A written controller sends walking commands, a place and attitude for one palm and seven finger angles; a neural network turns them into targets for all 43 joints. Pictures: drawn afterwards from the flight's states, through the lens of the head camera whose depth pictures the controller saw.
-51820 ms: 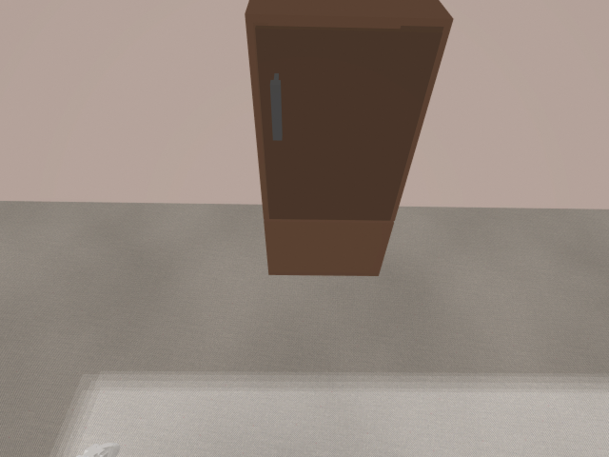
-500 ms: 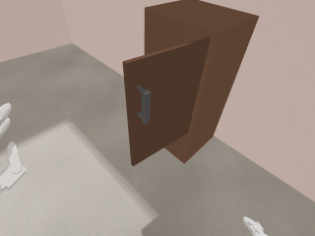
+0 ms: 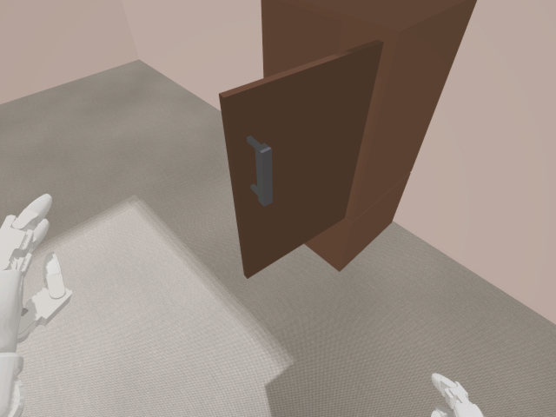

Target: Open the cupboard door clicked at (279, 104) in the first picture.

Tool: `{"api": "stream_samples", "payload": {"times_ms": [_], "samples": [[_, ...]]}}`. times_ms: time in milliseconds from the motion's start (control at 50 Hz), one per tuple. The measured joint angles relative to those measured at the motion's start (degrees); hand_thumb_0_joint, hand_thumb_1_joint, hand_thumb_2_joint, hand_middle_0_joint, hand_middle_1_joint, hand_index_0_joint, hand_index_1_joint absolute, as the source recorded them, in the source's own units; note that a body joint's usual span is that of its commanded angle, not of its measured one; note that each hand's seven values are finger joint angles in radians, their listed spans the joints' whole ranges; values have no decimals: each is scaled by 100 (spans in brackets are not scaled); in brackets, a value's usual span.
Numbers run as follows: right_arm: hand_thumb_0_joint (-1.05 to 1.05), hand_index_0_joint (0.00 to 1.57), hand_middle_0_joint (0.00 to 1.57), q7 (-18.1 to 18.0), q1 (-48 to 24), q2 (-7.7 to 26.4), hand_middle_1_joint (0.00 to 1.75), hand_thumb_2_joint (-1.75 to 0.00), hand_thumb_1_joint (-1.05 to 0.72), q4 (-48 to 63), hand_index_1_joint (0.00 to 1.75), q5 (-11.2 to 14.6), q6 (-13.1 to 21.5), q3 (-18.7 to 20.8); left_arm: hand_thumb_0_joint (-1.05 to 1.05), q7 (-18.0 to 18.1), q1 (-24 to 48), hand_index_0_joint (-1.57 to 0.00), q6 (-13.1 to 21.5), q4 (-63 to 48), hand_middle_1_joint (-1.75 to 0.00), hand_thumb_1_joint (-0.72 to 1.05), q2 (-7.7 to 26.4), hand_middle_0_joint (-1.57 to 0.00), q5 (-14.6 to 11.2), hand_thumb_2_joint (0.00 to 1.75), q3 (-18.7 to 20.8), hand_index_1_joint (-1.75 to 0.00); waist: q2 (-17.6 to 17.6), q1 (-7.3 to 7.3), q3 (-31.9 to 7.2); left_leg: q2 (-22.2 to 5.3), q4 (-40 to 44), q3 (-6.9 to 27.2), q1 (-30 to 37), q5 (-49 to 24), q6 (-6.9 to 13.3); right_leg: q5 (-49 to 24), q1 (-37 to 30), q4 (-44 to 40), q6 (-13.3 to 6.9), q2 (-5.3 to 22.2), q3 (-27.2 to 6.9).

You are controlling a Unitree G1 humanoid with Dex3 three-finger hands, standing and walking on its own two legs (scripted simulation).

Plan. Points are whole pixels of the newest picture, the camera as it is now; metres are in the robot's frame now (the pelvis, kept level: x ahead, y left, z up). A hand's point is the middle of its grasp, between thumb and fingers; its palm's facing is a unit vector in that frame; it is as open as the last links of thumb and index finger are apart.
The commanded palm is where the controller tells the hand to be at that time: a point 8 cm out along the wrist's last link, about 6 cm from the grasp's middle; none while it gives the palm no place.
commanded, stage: let the arm hang, fingers relaxed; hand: left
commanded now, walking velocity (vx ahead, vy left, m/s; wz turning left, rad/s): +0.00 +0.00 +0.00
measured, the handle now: (258, 171) +0.57 +0.08 +0.01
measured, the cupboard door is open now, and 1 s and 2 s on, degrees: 83 83 83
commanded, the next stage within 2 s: look to check the result in 1.06 s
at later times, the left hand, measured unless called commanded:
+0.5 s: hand out of the picture -0.09 +0.19 -0.16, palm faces +0.06 -0.97 -0.22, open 7.2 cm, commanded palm none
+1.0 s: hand out of the picture -0.02 +0.17 -0.17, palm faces +0.06 -0.98 -0.18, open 7.3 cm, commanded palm none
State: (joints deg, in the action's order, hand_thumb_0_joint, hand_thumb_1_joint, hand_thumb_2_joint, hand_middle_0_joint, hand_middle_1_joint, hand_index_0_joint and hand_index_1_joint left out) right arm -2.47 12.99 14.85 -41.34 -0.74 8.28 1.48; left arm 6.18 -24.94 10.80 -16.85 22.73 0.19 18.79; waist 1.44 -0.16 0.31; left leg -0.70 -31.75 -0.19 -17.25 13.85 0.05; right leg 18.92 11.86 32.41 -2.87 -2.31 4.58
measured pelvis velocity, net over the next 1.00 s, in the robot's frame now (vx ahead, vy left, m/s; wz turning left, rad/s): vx -0.02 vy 0.01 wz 0.03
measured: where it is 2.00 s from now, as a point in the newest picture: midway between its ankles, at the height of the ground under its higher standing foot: outside the picture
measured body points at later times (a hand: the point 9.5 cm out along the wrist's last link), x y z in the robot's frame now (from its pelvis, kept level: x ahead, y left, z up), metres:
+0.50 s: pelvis -0.02 +0.01 +0.01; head +0.00 +0.01 +0.46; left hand -0.09 +0.25 -0.14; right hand -0.02 -0.21 -0.15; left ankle +0.03 +0.12 -0.73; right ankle -0.03 -0.08 -0.73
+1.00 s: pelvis -0.02 +0.01 +0.01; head -0.01 +0.00 +0.46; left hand -0.03 +0.23 -0.15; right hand -0.03 -0.19 -0.16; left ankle +0.03 +0.12 -0.73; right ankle -0.03 -0.08 -0.73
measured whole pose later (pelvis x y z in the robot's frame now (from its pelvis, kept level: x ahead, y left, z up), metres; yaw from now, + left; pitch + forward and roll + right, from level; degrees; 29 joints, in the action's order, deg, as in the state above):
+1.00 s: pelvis -0.02 +0.01 +0.01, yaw +2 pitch -2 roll +0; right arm -2.0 16.0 6.3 -65.6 -1.8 -1.0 0.4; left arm 1.7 -15.1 0.1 65.4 7.3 0.3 0.6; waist 0.7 0.9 3.0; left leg 1.4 -24.0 0.7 -14.2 7.7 0.9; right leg 15.0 8.7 25.7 -2.5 -0.7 4.9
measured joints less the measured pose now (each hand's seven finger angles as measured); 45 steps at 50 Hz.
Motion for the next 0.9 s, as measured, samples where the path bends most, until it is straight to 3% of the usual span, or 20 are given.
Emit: {"api": "stream_samples", "payload": {"times_ms": [60, 120, 220, 280, 340, 420, 600, 900], "samples": [[1, 20, 20, 131, -278, 290, 30, -90, -91, -328, 30, -34, -360, 76, 0, -346, 808, -20, -674, 2057, -30, 90, -191, -20, 97, 90, -749, -30, 115, 22, -83, 152, -209, 28, -237, 7, 88, 102, 263, 354, 76, 145, -2], [1, 20, 20, 174, -503, 310, 30, -90, -91, -584, 30, -90, -615, 28, 0, -526, 1254, -20, -1164, 4156, -30, 90, -528, -20, 127, 90, -1297, -29, 75, 116, -36, 205, -270, 14, -300, -1, 88, 244, 275, 338, 11, 188, -32], [1, 20, 19, 190, -520, -11, 30, -90, -91, -1049, 29, -111, -865, -113, 1, -644, 1210, -20, -1395, 6464, -30, 91, -1132, -20, 81, 90, -1948, -29, -222, 229, 250, 166, 67, 53, -4, -197, 31, 9, -15, 6, -15, 138, 0], [1, 20, 19, 162, -346, -246, 30, -90, -91, -1424, 29, -107, -951, -185, -1, -497, 1108, -21, -1329, 7163, -30, 98, -1216, -21, 12, 90, -1830, -30, -329, 122, 377, 106, 291, 143, 93, -340, 10, -200, -198, -375, -34, 57, 78], [1, 20, 19, 139, -180, -423, 30, -90, -91, -1788, 29, -103, -1027, -213, -1, -538, 963, -21, -1262, 7633, -30, 100, -1146, -21, 10, 90, -1847, -30, -277, 6, 459, 68, 464, 205, 138, -462, 2, -398, -328, -712, -41, 1, 130], [1, 20, 20, 95, 9, -579, 30, -90, -91, -2144, 29, -88, -1056, -198, -1, -541, 733, -20, -1219, 8110, -30, 97, -1144, -21, 0, 90, -1862, -30, -132, -46, 510, 86, 629, 204, 202, -564, 31, -521, -405, -907, -17, 13, 129], [1, 20, 20, 62, 268, -755, 30, -90, -91, -2455, 29, -68, -1021, -165, 0, -483, 534, -20, -1188, 8492, -30, 92, -1307, -20, -6, 90, -1864, -29, 39, 11, 512, 168, 793, 105, 301, -662, 103, -523, -382, -849, 50, 113, 43], [0, 20, 19, 49, 315, -880, 30, -90, -91, -2441, 29, -109, -938, -119, 0, -443, 985, -20, -1089, 8236, -30, 91, -1599, -20, 31, 90, -1833, -29, -60, 95, 255, 227, 787, 81, 287, -649, 111, -409, -284, -656, 58, 181, 26]]}}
